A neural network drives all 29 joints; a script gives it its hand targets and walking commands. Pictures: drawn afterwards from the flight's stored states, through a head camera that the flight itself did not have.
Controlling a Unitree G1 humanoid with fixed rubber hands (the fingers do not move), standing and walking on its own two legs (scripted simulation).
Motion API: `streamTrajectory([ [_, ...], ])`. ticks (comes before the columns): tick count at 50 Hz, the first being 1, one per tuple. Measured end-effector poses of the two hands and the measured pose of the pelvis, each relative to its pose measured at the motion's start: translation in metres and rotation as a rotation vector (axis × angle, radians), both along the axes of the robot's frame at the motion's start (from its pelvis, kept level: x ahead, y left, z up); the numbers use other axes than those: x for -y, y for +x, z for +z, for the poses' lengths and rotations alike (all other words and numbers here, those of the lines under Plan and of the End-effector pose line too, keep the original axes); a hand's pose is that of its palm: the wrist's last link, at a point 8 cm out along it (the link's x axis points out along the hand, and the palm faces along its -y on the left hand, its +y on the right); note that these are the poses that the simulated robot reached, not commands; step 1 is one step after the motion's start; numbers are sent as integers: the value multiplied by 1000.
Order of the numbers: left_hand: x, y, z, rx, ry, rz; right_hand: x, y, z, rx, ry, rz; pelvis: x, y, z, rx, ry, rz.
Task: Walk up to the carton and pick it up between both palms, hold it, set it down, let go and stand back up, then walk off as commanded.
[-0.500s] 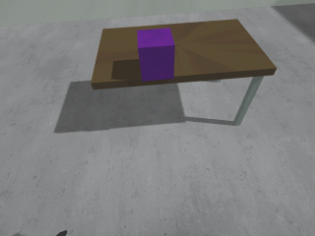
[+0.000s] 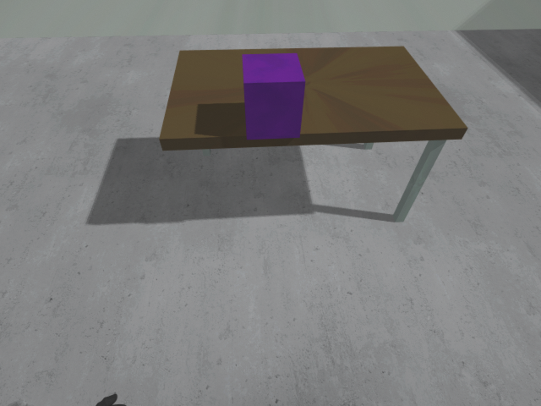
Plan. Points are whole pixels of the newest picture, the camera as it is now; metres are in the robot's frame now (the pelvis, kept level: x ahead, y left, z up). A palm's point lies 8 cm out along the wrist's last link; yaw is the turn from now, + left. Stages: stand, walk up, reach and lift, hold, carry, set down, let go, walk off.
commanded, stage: walk off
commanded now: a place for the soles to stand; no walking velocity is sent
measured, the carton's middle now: (271, 96) +1.01 +0.04 -0.09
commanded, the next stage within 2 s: stand in 1.12 s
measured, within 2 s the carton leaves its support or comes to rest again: neither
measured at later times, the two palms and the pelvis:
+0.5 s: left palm out of the picture +0.05 +0.29 -0.11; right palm out of the picture +0.04 -0.30 -0.10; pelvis -0.04 +0.00 +0.00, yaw +0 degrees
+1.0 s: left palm out of the picture +0.02 +0.28 -0.10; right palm out of the picture +0.03 -0.31 -0.10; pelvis -0.05 -0.01 +0.01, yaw +0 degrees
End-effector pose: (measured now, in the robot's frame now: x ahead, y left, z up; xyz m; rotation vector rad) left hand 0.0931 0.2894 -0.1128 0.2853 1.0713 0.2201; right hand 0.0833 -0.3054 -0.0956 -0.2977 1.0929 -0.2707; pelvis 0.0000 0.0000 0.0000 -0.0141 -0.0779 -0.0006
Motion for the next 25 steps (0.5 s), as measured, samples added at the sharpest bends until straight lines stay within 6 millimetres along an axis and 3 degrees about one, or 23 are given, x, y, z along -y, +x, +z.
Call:
streamTrajectory([
  [5, 9, -14, 7, -2, 12, 1, 8, -9, -4, 3, 20, 3, 11, -10, 1, 9, 13, 4],
  [12, -1, -32, 17, -8, 43, 5, -1, -22, -12, -2, 50, 6, 6, -23, 3, 10, 6, 4],
  [18, -12, -35, 13, 6, 29, 4, -16, -33, -11, -2, 46, 4, -6, -34, 2, 17, -5, 5],
  [25, 0, -47, 3, -15, 1, 2, -4, -45, -3, -7, 19, 2, 1, -45, 2, 6, 4, 4],
])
